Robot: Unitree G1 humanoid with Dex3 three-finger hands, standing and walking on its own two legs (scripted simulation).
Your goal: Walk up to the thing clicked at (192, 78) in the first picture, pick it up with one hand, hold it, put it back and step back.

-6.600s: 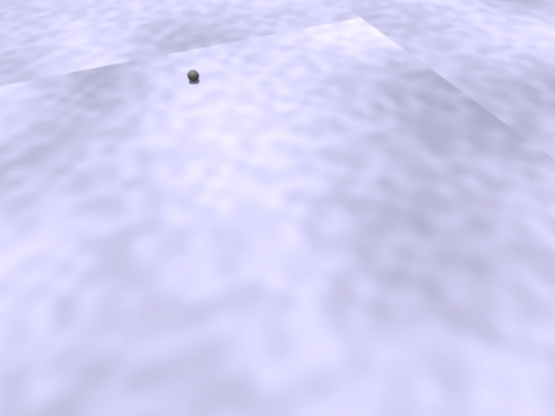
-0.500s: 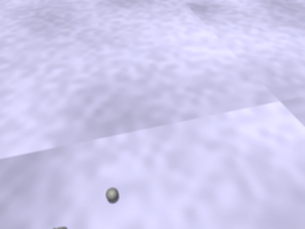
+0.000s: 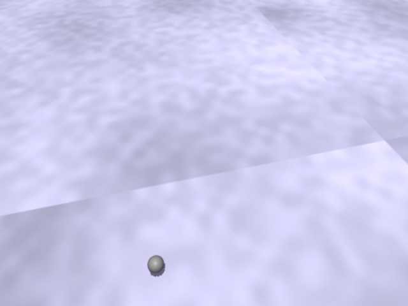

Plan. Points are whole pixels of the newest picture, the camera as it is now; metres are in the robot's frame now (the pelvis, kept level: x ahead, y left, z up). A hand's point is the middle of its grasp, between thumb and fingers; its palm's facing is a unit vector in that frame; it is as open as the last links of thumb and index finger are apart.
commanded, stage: walk up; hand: left
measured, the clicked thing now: (155, 264) +0.43 +0.26 -0.74
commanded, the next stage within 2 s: stand in 0.52 s
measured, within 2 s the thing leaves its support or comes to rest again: neither
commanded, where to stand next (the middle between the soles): +0.05 +0.01 m, yaw +0 degrees
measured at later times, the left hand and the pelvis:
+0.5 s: hand out of the picture +0.09 +0.25 -0.16, palm faces -0.01 -0.94 -0.34, open 7.4 cm; pelvis +0.01 +0.00 +0.00, yaw +0 degrees
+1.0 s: hand out of the picture +0.07 +0.25 -0.16, palm faces -0.02 -0.94 -0.34, open 7.4 cm; pelvis +0.00 -0.01 +0.00, yaw +0 degrees
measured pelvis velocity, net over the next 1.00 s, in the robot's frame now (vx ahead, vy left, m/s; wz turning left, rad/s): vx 0.00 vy -0.01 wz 0.01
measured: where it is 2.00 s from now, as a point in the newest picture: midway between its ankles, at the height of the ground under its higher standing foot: outside the picture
